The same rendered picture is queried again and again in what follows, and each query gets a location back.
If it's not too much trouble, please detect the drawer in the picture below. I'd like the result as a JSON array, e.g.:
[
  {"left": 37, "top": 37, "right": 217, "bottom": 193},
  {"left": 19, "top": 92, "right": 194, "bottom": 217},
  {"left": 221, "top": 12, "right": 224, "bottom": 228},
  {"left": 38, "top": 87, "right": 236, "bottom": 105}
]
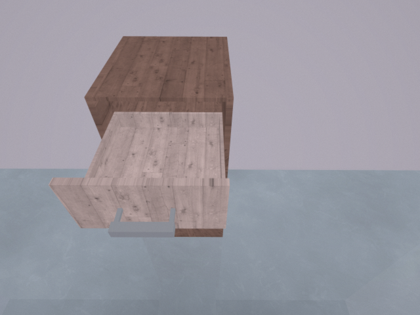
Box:
[{"left": 49, "top": 112, "right": 230, "bottom": 229}]

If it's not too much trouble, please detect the cabinet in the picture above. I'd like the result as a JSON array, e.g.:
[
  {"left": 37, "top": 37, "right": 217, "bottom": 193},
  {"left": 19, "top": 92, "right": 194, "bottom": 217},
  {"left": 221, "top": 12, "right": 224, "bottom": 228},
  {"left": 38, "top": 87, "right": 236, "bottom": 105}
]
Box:
[{"left": 84, "top": 36, "right": 234, "bottom": 237}]

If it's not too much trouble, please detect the handle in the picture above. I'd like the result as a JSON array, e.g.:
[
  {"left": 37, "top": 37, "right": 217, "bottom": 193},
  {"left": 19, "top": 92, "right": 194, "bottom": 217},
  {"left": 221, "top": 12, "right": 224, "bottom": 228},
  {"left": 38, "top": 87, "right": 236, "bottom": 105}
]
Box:
[{"left": 108, "top": 208, "right": 175, "bottom": 238}]

